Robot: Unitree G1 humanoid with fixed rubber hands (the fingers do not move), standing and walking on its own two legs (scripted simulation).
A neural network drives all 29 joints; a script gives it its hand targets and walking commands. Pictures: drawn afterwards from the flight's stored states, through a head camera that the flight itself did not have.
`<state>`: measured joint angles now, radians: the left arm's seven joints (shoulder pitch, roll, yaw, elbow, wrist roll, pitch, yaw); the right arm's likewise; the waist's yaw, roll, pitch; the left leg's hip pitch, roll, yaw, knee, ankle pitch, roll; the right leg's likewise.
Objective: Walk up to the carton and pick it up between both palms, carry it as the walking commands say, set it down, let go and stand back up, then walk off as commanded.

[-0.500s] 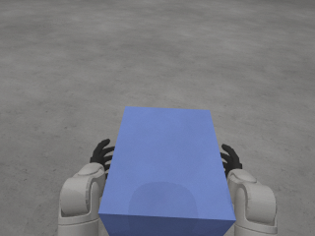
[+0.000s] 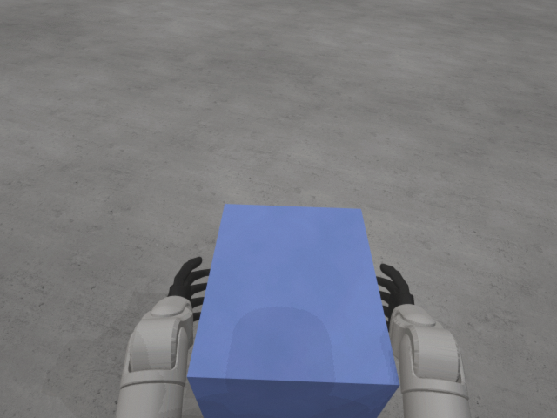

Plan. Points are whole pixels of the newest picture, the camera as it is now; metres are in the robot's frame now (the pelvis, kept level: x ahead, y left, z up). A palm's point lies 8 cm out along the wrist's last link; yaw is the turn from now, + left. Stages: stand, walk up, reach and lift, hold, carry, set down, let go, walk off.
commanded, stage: hold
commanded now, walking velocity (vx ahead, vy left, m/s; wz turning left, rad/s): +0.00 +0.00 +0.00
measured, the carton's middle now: (288, 329) +0.28 +0.00 -0.04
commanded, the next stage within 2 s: set down in 0.30 s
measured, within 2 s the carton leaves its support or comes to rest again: neither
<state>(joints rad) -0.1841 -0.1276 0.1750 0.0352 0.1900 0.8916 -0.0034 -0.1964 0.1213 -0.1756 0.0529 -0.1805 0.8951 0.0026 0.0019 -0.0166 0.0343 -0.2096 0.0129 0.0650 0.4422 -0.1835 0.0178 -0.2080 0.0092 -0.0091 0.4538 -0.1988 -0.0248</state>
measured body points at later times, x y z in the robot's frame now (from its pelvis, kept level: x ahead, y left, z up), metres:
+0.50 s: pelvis -0.01 -0.01 +0.00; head -0.04 -0.01 +0.44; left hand +0.26 +0.17 +0.02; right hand +0.29 -0.13 +0.02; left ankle +0.04 +0.11 -0.74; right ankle +0.03 -0.11 -0.74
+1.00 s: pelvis +0.00 +0.00 -0.01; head +0.07 +0.01 +0.43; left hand +0.32 +0.18 -0.04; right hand +0.35 -0.13 -0.04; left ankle +0.04 +0.11 -0.74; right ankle +0.03 -0.11 -0.74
